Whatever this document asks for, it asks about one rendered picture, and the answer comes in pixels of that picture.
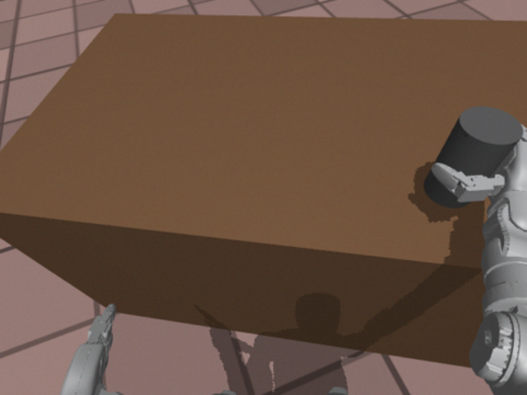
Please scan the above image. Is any right robot hand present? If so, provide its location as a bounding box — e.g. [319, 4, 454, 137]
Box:
[431, 124, 527, 203]

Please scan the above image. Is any right robot arm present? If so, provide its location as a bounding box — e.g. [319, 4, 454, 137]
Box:
[469, 191, 527, 395]

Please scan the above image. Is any left robot hand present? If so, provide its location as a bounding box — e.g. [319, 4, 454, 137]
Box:
[60, 304, 123, 395]

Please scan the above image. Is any can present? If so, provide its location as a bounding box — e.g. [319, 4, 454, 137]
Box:
[423, 106, 524, 208]

